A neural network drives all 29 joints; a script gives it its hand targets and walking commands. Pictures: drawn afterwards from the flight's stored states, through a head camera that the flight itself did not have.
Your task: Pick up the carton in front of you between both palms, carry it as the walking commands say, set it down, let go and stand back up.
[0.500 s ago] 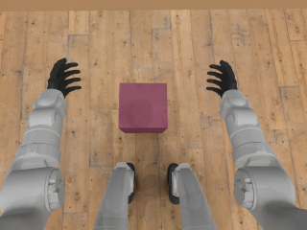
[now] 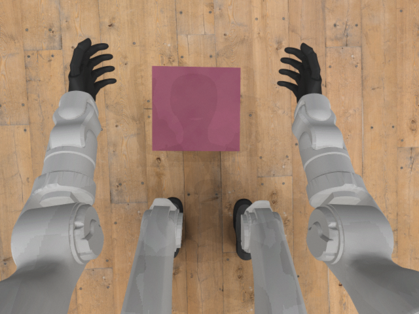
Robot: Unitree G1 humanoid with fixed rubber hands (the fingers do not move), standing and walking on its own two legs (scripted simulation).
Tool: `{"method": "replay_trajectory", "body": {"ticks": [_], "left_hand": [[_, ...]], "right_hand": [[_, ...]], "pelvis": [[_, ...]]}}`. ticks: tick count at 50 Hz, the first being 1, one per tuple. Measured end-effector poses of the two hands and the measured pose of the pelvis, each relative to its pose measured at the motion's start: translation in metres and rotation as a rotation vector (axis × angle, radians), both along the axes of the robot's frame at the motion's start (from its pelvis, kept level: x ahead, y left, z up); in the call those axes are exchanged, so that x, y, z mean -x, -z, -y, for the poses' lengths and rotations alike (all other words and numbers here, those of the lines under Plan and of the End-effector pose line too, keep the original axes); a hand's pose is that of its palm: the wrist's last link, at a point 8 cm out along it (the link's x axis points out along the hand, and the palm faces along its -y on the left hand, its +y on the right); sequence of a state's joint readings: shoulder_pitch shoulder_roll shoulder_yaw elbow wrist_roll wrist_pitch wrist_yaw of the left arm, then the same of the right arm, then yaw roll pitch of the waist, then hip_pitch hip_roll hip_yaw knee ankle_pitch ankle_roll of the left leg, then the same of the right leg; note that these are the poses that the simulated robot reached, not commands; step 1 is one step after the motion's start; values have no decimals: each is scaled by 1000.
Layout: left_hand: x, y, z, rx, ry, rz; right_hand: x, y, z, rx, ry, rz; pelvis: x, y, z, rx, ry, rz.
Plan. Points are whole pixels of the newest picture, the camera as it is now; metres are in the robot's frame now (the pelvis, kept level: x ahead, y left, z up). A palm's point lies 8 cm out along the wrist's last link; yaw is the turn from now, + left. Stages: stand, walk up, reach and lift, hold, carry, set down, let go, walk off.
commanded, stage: reach and lift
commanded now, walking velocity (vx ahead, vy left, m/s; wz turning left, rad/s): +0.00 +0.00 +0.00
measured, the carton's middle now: (196, 115) +0.47 +0.05 -0.44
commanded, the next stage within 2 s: none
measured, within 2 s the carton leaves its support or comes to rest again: leaves its support in 1.38 s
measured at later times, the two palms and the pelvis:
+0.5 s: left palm (123, 110) +0.46 +0.23 -0.35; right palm (271, 111) +0.48 -0.15 -0.35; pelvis -0.05 -0.01 -0.17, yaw +0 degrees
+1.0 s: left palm (133, 109) +0.47 +0.21 -0.37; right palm (265, 109) +0.49 -0.14 -0.37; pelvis -0.05 -0.01 -0.19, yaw +0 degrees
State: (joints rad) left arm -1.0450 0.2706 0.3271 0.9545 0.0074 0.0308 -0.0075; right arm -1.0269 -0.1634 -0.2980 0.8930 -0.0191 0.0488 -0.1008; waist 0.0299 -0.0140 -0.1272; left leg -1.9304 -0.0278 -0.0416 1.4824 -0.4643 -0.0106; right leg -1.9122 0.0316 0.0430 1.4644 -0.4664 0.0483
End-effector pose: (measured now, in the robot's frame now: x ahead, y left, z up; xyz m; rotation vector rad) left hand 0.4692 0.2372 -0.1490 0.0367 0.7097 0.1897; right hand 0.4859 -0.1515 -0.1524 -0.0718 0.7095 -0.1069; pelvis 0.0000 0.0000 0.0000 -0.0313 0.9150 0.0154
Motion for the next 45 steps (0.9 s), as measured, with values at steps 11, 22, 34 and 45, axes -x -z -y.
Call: {"method": "replay_trajectory", "body": {"ticks": [11,22,34,45], "left_hand": [[9,106,-3,-5,-1,25],[6,177,7,10,-3,-20],[-3,229,18,3,14,-26],[-3,221,23,12,10,-20]], "right_hand": [[7,107,1,-3,-21,26],[4,174,-5,-11,-18,-21],[-2,222,0,-3,-15,-22],[-3,216,-12,-17,-36,-17]], "pelvis": [[25,100,8,-8,3,57],[52,161,9,-8,3,180],[47,192,5,-4,8,263],[44,193,7,-7,4,240]]}}
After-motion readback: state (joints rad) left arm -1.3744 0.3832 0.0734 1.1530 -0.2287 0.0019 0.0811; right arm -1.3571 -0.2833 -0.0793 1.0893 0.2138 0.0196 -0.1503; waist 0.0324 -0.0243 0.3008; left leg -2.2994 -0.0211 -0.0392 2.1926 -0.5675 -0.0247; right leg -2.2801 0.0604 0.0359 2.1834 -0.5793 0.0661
